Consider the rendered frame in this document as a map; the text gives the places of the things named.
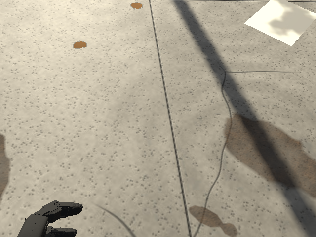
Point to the left robot hand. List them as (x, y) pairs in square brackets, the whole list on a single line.
[(36, 225)]

